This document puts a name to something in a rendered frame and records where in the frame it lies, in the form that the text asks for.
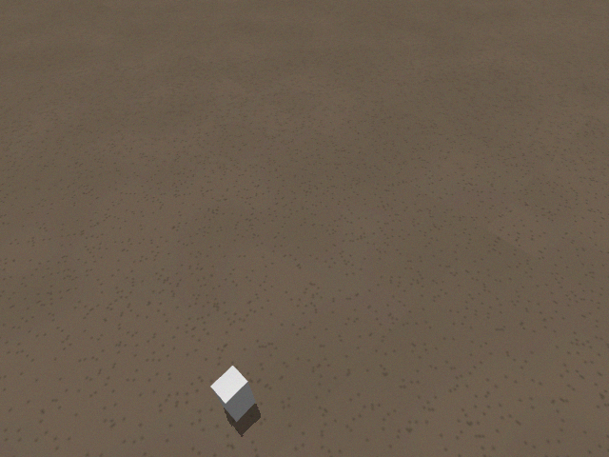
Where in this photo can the carton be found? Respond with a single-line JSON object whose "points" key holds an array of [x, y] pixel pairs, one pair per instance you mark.
{"points": [[234, 393]]}

